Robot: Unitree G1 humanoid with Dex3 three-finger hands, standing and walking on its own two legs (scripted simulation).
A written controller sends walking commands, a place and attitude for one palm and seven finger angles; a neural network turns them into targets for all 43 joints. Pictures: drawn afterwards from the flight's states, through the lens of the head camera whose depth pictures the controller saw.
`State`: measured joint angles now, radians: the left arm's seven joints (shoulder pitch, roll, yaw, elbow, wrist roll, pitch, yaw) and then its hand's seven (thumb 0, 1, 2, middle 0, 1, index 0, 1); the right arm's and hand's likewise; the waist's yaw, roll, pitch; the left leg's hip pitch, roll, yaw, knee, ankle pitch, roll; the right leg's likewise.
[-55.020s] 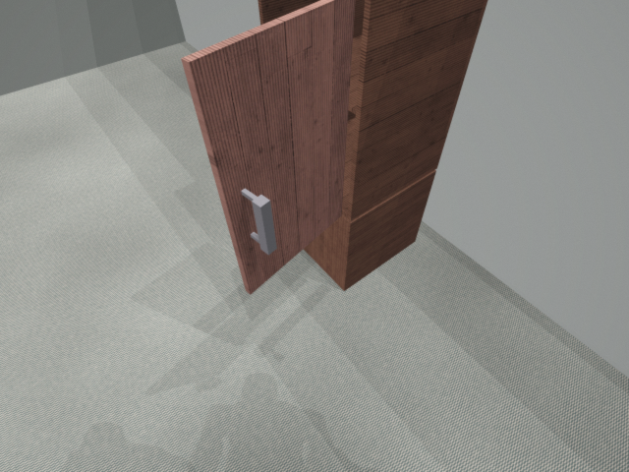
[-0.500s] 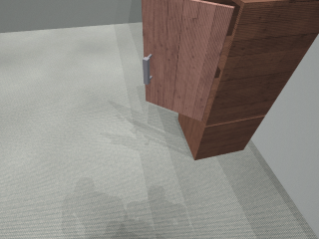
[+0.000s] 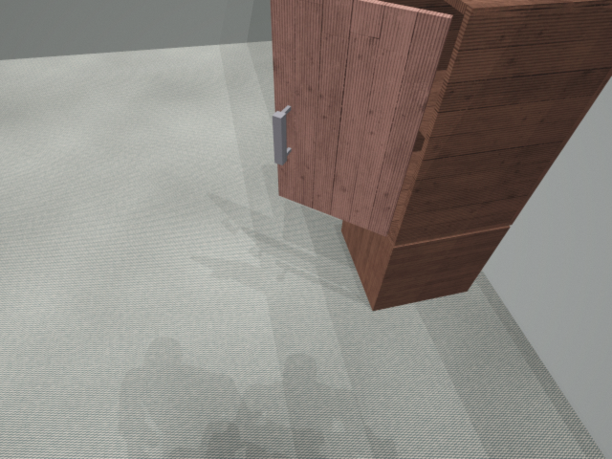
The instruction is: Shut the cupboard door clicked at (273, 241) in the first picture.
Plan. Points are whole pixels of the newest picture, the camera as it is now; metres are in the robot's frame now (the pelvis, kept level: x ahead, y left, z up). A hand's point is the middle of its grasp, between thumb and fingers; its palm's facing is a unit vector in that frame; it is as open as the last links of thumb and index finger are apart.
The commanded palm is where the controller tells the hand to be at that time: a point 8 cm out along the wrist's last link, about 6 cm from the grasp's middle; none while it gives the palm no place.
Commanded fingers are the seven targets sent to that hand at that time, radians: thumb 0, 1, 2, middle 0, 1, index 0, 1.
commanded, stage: walk to a spot facing it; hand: left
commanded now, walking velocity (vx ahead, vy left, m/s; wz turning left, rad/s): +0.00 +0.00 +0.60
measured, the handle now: (284, 135) +0.88 +0.09 -0.09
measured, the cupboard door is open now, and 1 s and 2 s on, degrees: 50 50 50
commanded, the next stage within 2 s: none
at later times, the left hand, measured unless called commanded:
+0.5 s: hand out of the picture +0.03 +0.24 -0.18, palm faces +0.24 -0.94 -0.25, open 7.4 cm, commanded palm none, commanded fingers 0.00 0.90 0.90 -0.20 -0.30 -0.20 -0.30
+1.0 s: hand out of the picture -0.07 +0.16 -0.17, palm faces +0.55 -0.78 -0.28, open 7.4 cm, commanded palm none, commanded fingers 0.00 0.90 0.90 -0.20 -0.30 -0.20 -0.30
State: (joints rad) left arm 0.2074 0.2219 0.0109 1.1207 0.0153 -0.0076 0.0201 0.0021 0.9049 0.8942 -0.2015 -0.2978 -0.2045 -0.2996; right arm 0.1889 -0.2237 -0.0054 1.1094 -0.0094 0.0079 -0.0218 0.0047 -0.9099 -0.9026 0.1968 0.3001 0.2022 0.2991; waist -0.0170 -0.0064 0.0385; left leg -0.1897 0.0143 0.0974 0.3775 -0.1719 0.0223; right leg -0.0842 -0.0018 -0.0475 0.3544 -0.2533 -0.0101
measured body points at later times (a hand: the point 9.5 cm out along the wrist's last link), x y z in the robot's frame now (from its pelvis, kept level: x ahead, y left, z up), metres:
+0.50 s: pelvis -0.01 +0.02 -0.01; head +0.04 +0.05 +0.44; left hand +0.01 +0.29 -0.16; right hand +0.08 -0.22 -0.15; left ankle +0.02 +0.11 -0.75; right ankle +0.00 -0.14 -0.68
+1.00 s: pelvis -0.01 -0.04 -0.01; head +0.06 -0.02 +0.44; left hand -0.10 +0.20 -0.14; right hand +0.21 -0.21 -0.16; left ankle -0.10 +0.07 -0.70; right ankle +0.03 -0.15 -0.75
